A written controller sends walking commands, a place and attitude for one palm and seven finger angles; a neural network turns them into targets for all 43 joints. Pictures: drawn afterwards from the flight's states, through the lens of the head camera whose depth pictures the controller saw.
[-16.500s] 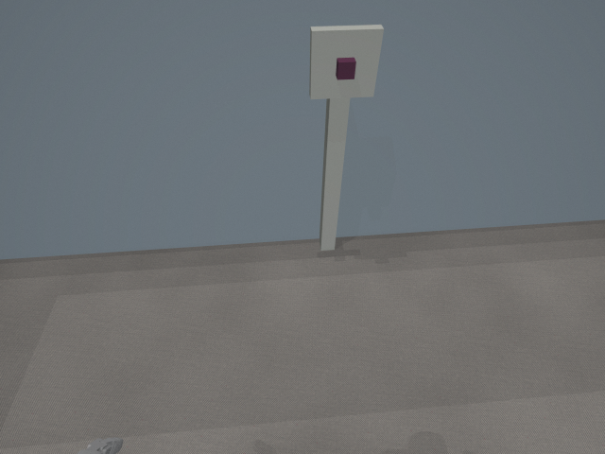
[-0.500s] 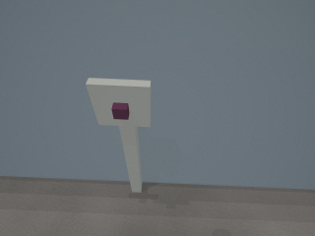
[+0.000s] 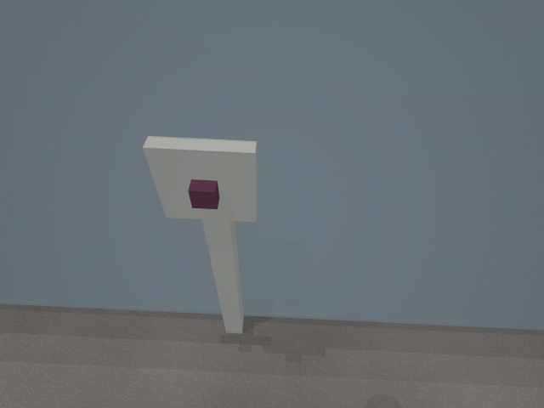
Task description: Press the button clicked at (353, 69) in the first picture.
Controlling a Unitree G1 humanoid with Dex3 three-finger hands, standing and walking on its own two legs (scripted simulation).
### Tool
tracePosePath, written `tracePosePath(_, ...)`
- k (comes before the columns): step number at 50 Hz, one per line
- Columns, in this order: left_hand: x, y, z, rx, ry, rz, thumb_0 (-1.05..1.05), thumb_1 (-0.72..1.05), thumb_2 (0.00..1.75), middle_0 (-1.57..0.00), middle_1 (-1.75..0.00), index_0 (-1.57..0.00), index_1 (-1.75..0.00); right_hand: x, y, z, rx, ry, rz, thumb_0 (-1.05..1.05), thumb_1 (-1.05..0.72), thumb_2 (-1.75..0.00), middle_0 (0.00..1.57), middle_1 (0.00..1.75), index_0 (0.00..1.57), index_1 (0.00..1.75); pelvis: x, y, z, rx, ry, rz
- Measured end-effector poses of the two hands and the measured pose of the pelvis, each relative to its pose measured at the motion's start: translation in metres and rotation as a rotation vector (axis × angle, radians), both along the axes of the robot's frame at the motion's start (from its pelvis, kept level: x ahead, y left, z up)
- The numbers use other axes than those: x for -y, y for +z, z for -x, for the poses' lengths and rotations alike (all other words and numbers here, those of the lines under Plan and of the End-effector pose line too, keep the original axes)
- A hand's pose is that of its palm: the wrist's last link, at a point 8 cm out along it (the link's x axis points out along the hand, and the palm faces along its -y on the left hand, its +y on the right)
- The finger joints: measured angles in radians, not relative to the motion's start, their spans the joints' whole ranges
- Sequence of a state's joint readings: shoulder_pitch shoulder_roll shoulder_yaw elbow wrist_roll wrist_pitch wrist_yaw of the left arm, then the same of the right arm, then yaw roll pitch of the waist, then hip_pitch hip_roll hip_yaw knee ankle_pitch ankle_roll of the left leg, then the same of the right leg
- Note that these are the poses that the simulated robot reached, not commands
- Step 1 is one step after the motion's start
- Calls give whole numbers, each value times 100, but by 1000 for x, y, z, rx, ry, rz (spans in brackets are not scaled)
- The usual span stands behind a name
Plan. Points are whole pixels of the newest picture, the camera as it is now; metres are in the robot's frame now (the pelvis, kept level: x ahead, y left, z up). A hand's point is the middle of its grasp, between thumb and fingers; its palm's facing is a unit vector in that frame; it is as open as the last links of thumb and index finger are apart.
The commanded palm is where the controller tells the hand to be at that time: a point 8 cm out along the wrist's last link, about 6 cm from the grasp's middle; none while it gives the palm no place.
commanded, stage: raise the hand and make a fist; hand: left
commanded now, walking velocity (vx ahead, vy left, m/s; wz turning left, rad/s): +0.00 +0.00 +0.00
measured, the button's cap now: (204, 193) +0.45 +0.15 +0.04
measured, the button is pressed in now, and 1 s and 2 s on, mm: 0 0 0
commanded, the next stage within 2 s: none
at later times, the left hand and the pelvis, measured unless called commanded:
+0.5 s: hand out of the picture +0.13 +0.16 -0.06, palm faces +0.08 -1.00 +0.01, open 5.1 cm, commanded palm +0.11 +0.22 -0.04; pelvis -0.04 -0.03 -0.09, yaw +1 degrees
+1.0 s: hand (146, 377) +0.16 +0.18 -0.01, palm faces +0.02 -1.00 -0.05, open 3.1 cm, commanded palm +0.13 +0.24 -0.01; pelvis -0.04 -0.01 -0.07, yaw +1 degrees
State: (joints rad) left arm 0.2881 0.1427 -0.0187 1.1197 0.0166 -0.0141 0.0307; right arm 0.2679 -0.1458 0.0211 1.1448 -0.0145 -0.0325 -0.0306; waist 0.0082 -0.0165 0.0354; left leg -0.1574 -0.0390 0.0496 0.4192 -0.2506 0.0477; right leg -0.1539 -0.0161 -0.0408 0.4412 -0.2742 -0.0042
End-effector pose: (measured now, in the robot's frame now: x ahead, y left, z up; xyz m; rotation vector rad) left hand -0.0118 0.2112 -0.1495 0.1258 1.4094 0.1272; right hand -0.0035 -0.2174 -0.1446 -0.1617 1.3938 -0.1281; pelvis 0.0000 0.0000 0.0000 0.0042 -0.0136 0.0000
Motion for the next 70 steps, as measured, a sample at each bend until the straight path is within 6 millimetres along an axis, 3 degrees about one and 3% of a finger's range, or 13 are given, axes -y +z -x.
tracePosePath(4, -3, 6, -7, 34, 39, -24, 2, 92, 90, -20, -30, -20, -30, 4, 1, -2, 27, -6, 5, 1, -92, -90, 20, 30, 20, 30, 1, -1, 1, -5, 2, 7)
tracePosePath(9, -27, 86, -97, 633, 90, -150, 5, 96, 90, -24, -34, -24, -34, 24, 12, -46, 379, 7, 50, 1, -93, -90, 20, 30, 20, 30, 4, -9, 6, -26, 26, -8)
tracePosePath(12, -20, 127, -150, 991, 45, -115, 4, 95, 90, -28, -39, -28, -39, 38, 20, -84, 557, 50, 70, 1, -92, -90, 20, 30, 20, 30, 7, -19, 16, -79, 37, -1)
tracePosePath(15, -2, 144, -176, 1280, -19, 12, 3, 94, 90, -34, -45, -34, -46, 51, 31, -122, 716, 85, 93, 1, -91, -90, 20, 30, 20, 30, 14, -37, 24, -146, 16, -5)
tracePosePath(19, 16, 128, -165, 1436, -143, 140, 1, 92, 90, -44, -56, -44, -57, 63, 45, -165, 880, 138, 118, 1, -91, -90, 20, 30, 20, 30, 24, -64, 33, -199, 0, -8)
tracePosePath(25, 2, 89, -115, 1288, -48, 89, 2, 90, 90, -60, -73, -60, -74, 57, 46, -203, 965, 199, 121, 1, -91, -90, 19, 30, 19, 30, 33, -87, 37, -223, 20, 10)
tracePosePath(29, -9, 102, -106, 1343, -43, 9, 2, 90, 90, -71, -85, -71, -86, 40, 28, -202, 917, 241, 88, 1, -91, -90, 19, 30, 19, 30, 36, -93, 39, -236, 40, 38)
tracePosePath(36, -6, 120, -142, 1378, -164, 102, 2, 90, 90, -90, -106, -90, -107, 19, -12, -157, 747, 183, 3, 1, -90, -90, 20, 30, 20, 30, 34, -90, 43, -239, 42, 53)
tracePosePath(41, -12, 126, -152, 1304, -141, 113, 2, 90, 90, -104, -121, -104, -122, 20, -13, -120, 662, 90, 8, 1, -90, -90, 20, 30, 20, 30, 27, -77, 40, -229, 26, 38)
tracePosePath(46, -23, 136, -151, 1329, -125, 71, 2, 90, 90, -117, -135, -117, -136, 32, -6, -102, 635, 74, 62, 1, -90, -90, 20, 30, 20, 30, 19, -71, 38, -225, 19, 37)
tracePosePath(55, -29, 143, -156, 1366, -140, 84, 2, 90, 90, -128, -147, -128, -148, 38, 16, -121, 704, 108, 128, 1, -90, -90, 20, 30, 20, 30, 5, -67, 35, -209, 19, 45)
tracePosePath(63, -40, 157, -164, 1394, -130, 65, 2, 90, 90, -130, -149, -130, -150, 11, 35, -152, 795, 156, 80, 1, -90, -90, 20, 30, 20, 30, -2, -60, 30, -186, 25, 53)
tracePosePath(70, -48, 167, -171, 1387, -135, 66, 2, 90, 90, -130, -150, -130, -150, -10, 40, -162, 811, 191, 31, 1, -90, -90, 20, 30, 20, 30, -6, -55, 27, -169, 31, 59)
